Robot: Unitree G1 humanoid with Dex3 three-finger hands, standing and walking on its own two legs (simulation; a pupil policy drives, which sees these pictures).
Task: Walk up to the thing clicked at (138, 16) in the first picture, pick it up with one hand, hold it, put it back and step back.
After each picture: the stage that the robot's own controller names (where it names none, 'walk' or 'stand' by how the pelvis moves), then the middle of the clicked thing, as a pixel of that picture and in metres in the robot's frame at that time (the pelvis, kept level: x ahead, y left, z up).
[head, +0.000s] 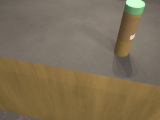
stand; (127, 30) +0.59 -0.18 +0.08
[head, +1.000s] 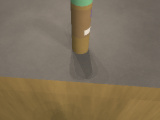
sink last; (80, 24) +0.53 +0.04 +0.11
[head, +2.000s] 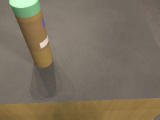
rise first; (35, 36) +0.44 +0.17 +0.13
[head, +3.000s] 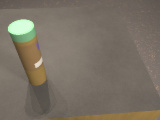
stand; (30, 57) +0.41 +0.19 +0.09
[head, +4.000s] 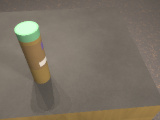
stand; (35, 56) +0.43 +0.18 +0.07
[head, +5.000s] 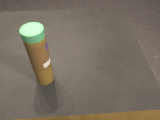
stand; (39, 57) +0.42 +0.17 +0.07
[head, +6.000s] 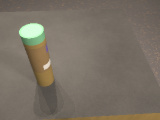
stand; (39, 59) +0.42 +0.17 +0.07
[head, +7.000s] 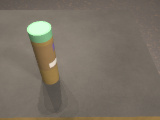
rise first; (46, 57) +0.42 +0.16 +0.08
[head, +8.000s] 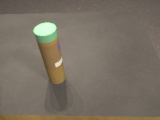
go down; (52, 57) +0.43 +0.15 +0.08
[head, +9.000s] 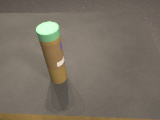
go down; (54, 56) +0.43 +0.15 +0.08
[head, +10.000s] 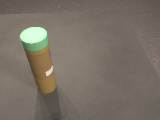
go down; (41, 64) +0.39 +0.14 +0.09
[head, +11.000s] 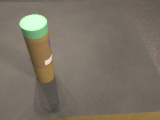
close in; (40, 53) +0.42 +0.14 +0.09
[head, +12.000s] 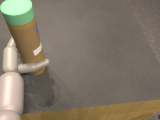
close; (28, 43) +0.43 +0.15 +0.13
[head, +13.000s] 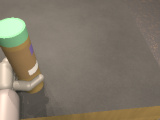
lift; (24, 62) +0.36 +0.17 +0.12
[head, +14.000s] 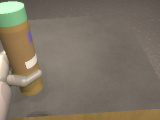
lift; (21, 54) +0.32 +0.17 +0.22
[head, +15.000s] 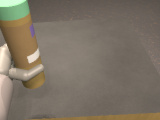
hold; (24, 48) +0.32 +0.16 +0.24
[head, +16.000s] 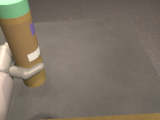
hold; (24, 47) +0.33 +0.16 +0.24
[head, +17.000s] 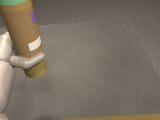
crouch; (25, 36) +0.34 +0.15 +0.27
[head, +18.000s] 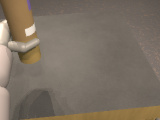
lower; (21, 23) +0.42 +0.17 +0.25
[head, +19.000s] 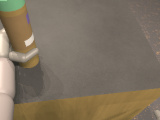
lower; (20, 33) +0.45 +0.17 +0.14
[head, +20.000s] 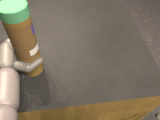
lower; (25, 43) +0.43 +0.16 +0.13
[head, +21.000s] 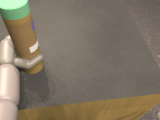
lower; (25, 40) +0.44 +0.16 +0.13
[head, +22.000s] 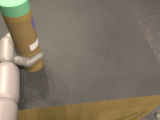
lower; (25, 38) +0.44 +0.16 +0.13
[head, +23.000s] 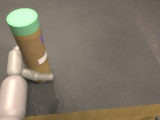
open; (33, 51) +0.40 +0.15 +0.12
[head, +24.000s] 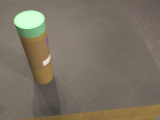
sink last; (38, 53) +0.40 +0.14 +0.11
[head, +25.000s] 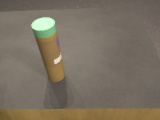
stand; (50, 53) +0.43 +0.15 +0.10
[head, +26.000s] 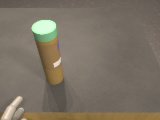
stand; (50, 56) +0.42 +0.14 +0.09
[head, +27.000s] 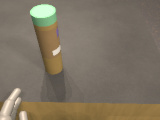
stand; (49, 44) +0.44 +0.14 +0.12
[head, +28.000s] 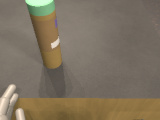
walk; (47, 36) +0.44 +0.14 +0.15
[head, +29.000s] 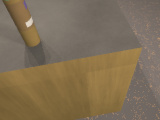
stand; (22, 18) +0.60 +0.20 +0.12
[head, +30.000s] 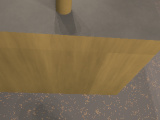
stand; out of the picture +0.69 +0.10 +0.10
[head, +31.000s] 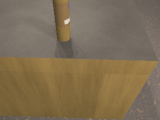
stand; (62, 16) +0.68 +0.12 +0.07
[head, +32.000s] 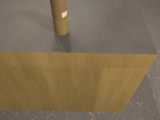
walk; (59, 9) +0.68 +0.13 +0.08
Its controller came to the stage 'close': yes
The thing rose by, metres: 0.19
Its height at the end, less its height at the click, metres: +0.00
